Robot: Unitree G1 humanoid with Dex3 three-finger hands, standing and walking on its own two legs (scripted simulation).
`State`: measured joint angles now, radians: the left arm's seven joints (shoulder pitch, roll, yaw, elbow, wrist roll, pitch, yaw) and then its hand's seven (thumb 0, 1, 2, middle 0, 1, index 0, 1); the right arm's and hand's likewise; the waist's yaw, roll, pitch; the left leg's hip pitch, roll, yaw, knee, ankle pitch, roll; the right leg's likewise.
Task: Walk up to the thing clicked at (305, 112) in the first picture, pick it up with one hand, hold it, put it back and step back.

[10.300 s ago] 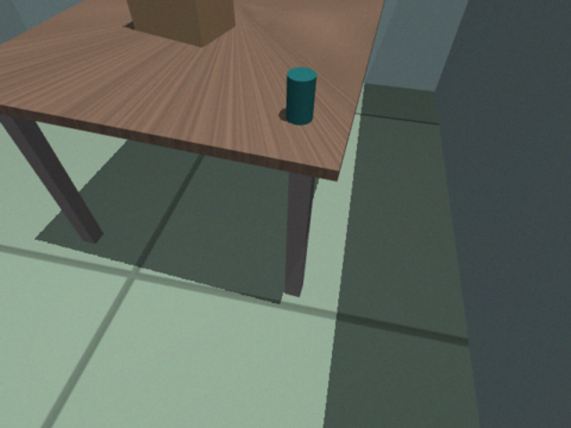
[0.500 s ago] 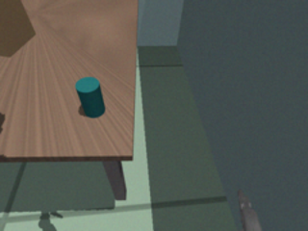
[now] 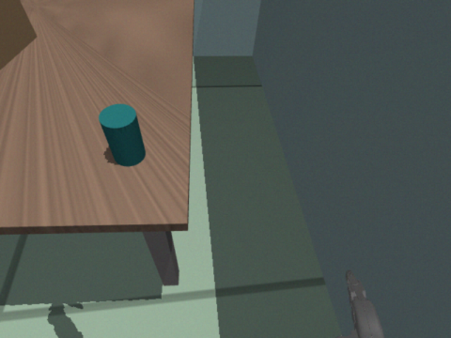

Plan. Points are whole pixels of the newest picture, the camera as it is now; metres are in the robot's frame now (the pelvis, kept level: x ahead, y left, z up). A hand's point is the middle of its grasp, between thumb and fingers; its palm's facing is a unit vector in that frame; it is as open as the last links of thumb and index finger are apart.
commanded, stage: go down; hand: left
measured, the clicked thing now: (124, 136) +0.51 +0.17 +0.05
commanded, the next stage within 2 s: approach in 0.62 s
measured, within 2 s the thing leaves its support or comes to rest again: neither
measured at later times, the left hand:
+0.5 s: hand out of the picture +0.40 +0.37 +0.17, palm faces +0.12 -0.99 +0.01, open 17.7 cm
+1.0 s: hand out of the picture +0.42 +0.34 +0.13, palm faces +0.08 -1.00 +0.03, open 17.7 cm
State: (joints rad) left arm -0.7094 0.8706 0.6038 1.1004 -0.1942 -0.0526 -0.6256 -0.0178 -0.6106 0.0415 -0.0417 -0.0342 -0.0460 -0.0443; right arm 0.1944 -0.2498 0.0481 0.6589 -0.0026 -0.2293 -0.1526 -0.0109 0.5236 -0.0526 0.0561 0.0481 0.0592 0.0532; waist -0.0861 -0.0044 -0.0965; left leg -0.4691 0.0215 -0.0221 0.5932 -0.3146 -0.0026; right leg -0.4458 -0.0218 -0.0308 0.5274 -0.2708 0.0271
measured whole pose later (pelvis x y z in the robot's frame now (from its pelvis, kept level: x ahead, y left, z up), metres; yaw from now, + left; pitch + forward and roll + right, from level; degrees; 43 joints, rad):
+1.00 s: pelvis -0.01 +0.01 -0.01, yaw +0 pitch +14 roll -2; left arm -0.78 0.82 0.52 1.17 -0.19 -0.10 -0.59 -0.02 -0.61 0.06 -0.07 -0.06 -0.05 -0.09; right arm 0.24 -0.23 0.08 0.56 0.00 -0.22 -0.13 -0.01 0.53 -0.05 0.05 0.05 0.06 0.05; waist -0.10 -0.01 -0.11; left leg -0.60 0.02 -0.02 0.71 -0.36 0.01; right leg -0.57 -0.03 -0.03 0.64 -0.31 0.04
